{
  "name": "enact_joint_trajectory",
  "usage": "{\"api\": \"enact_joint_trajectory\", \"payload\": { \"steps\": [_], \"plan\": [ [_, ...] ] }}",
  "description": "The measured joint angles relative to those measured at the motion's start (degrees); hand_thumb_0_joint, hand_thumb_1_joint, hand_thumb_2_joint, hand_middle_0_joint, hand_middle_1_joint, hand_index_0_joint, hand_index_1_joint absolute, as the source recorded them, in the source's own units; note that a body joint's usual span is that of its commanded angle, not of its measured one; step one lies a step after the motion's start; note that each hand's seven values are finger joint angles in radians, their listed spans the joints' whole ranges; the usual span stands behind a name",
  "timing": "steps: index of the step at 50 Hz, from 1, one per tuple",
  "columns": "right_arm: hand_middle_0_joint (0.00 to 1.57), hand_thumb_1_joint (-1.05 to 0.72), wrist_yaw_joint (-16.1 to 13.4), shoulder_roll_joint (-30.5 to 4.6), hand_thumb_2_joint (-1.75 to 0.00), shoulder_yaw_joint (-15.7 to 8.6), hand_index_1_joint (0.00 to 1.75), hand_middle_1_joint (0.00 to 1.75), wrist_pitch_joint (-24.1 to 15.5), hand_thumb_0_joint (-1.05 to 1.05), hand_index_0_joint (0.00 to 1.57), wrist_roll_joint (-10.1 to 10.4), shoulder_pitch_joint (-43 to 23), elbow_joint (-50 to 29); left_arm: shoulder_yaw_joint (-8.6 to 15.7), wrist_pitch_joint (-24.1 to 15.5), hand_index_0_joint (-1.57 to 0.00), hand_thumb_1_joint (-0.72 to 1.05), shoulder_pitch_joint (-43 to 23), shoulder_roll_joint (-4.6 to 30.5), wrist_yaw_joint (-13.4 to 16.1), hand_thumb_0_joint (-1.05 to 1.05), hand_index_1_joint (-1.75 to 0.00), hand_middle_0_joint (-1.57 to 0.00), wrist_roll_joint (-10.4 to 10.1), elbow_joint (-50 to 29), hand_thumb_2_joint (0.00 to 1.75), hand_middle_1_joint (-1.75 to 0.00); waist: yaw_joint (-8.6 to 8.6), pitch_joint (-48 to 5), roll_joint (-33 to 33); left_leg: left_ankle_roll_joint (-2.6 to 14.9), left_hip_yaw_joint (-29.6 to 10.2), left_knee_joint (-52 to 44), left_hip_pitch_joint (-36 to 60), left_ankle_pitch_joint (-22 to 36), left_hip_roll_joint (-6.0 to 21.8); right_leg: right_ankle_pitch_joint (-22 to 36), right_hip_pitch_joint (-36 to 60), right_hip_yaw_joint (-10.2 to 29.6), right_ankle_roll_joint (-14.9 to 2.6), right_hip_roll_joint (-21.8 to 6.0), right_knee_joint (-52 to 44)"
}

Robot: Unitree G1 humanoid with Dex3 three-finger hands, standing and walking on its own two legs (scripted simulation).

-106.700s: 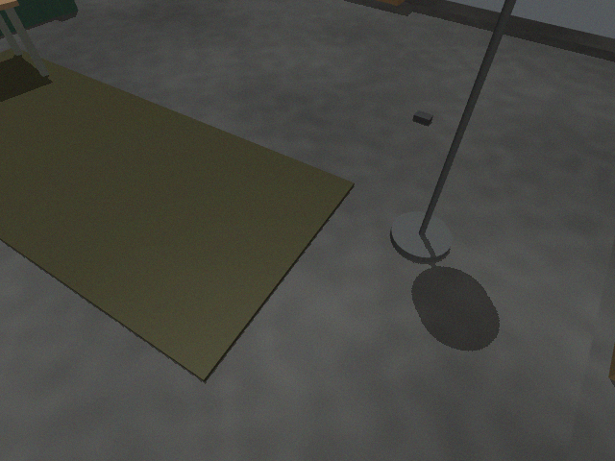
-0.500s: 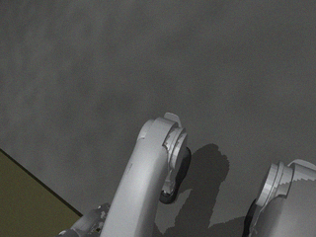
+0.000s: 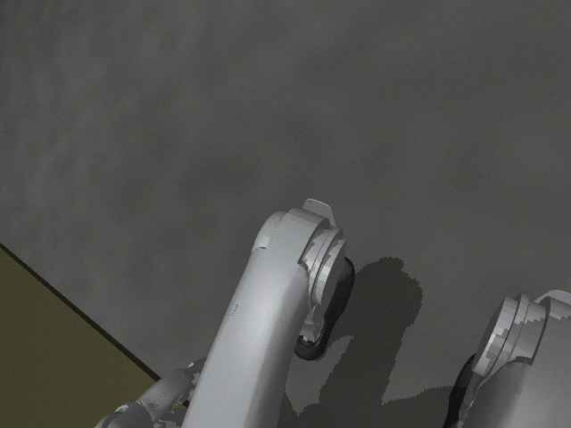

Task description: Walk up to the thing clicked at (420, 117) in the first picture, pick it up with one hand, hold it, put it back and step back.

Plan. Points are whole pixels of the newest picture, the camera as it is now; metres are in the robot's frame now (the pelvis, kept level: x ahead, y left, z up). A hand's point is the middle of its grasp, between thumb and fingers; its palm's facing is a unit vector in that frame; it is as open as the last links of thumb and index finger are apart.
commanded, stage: open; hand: right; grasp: from above
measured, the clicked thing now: out of the picture +0.47 -0.30 -0.28
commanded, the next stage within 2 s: withdraw in 0.90 s
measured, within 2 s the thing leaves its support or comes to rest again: neither
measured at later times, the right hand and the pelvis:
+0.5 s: hand out of the picture +0.46 -0.30 -0.25, palm faces -0.47 +0.13 -0.87, open 11.6 cm; pelvis +0.00 +0.00 +0.01, yaw +0 degrees
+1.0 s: hand out of the picture +0.46 -0.30 -0.25, palm faces -0.47 +0.13 -0.87, open 12.7 cm; pelvis +0.00 +0.00 +0.01, yaw +1 degrees
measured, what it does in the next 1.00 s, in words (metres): stands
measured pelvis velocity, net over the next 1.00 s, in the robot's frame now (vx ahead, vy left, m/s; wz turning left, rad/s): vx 0.00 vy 0.00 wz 0.01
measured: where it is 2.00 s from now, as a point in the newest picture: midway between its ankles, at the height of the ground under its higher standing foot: (383, 375)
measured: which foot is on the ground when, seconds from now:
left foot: down 0.00-1.00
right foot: down 0.00-1.00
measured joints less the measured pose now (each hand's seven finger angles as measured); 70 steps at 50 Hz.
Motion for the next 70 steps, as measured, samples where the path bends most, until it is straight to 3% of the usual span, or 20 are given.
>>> {"api": "enact_joint_trajectory", "payload": {
  "steps": [15, 30, 54, 58, 62, 66, 70],
  "plan": [
    [0.63, -0.01, -0.2, -0.5, -0.6, 1.4, 0.53, 0.53, 0.5, 0.0, 0.57, 0.6, -0.1, -0.5, -0.2, -0.5, -0.2, 0.9, 0.2, 0.6, 0.1, 0.0, -0.3, -0.2, -0.1, -0.2, 0.9, -0.3, 0.36, 0.1, 0.7, 0.33, 0.6, -1.0, 0.9, 0.0, 0.2, 0.0, 0.5, 0.4, -0.08, 0.0, -0.6],
    [0.42, 0.18, 0.5, -0.7, -0.75, 0.9, 0.68, 0.65, 1.1, 0.0, 0.39, 1.7, 0.4, -1.7, -0.4, -0.6, -0.2, 0.9, 0.3, 0.1, -0.2, 0.0, -0.3, -0.2, -0.3, -0.9, 0.9, -0.3, 0.35, 0.4, 0.3, 0.2, 0.7, -1.6, 1.1, -0.1, 0.4, -0.1, 0.5, 0.4, -0.26, 0.0, -1.1],
    [0.32, 0.26, 0.8, -0.9, -0.81, 1.7, 0.77, 0.75, 0.6, 0.0, 0.29, 1.6, 0.4, -2.5, -0.6, -0.5, -0.2, 0.9, 0.7, 0.6, 0.3, 0.0, -0.3, -0.2, -0.5, -1.9, 0.9, -0.3, 0.56, 0.8, 0.6, 0.24, 0.9, -2.3, 1.7, 0.1, 0.6, 0.3, 0.8, 0.4, -0.35, 0.0, -1.8],
    [0.32, 0.26, 1.0, 0.1, -0.8, -1.1, 0.77, 0.76, 1.1, 0.0, 0.31, 1.5, 1.9, -7.1, 0.7, -0.7, -0.2, 0.91, 1.8, 0.5, 0.1, 0.0, -0.3, -0.2, -0.7, -2.1, 0.9, -0.3, -0.39, 0.6, 0.2, 0.84, 0.8, -2.5, 1.3, 0.2, 0.7, 0.3, 0.6, 0.2, -0.17, -0.1, -2.2],
    [0.33, 0.26, 2.3, 3.1, -0.79, -1.6, 0.77, 0.77, 2.6, 0.0, 0.33, 3.1, 4.6, -13.9, 2.8, 0.1, -0.2, 0.91, 3.1, 0.0, -0.6, 0.0, -0.3, -0.2, -1.6, -0.9, 0.9, -0.3, -2.12, -2.0, -1.2, 0.9, 0.5, -2.6, 0.9, -0.2, 0.9, -0.2, 0.7, -0.2, 0.07, -0.2, -2.9],
    [0.33, 0.28, 5.0, 7.9, -0.8, -0.4, 0.79, 0.78, 4.9, 0.0, 0.32, 5.6, 7.7, -21.6, 5.8, 1.8, -0.2, 0.91, 4.1, -0.8, -1.4, 0.0, -0.3, -0.21, -3.5, 1.6, 0.9, -0.3, -4.68, -7.4, -4.1, 1.41, -0.2, -3.0, 0.3, -1.2, 1.4, -0.7, 0.6, -1.2, 0.09, -0.2, -4.2],
    [0.33, 0.27, 9.9, 11.9, -0.81, 2.7, 0.8, 0.79, 8.0, 0.0, 0.32, 8.3, 9.1, -26.8, 9.0, 5.1, -0.2, 0.91, 3.9, -1.4, -1.1, 0.0, -0.3, -0.21, -6.1, 2.8, 0.9, -0.3, -7.37, -12.8, -7.3, 1.58, -1.7, -4.0, 0.4, -2.0, 2.0, -0.8, 1.1, -3.2, -0.42, -0.2, -6.6]
  ]
}}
